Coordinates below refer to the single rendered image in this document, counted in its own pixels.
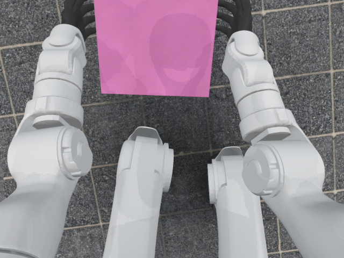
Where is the right robot foot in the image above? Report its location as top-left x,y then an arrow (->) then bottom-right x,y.
207,154 -> 218,214

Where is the left robot forearm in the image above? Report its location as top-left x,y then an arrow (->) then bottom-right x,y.
7,24 -> 87,175

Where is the robot right hand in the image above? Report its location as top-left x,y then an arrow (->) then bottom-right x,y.
216,0 -> 253,39

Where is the robot left hand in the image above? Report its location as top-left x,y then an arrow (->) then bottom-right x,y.
61,0 -> 96,42

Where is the right robot forearm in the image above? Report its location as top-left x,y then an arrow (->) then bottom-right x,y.
222,31 -> 313,146

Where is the robot right upper arm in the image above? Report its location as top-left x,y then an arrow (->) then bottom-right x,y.
241,140 -> 344,258

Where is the left robot thigh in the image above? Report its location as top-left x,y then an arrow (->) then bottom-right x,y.
103,136 -> 174,258

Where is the robot left upper arm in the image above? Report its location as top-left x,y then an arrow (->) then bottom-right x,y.
0,125 -> 92,258

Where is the carton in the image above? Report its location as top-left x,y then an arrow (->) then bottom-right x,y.
94,0 -> 218,97

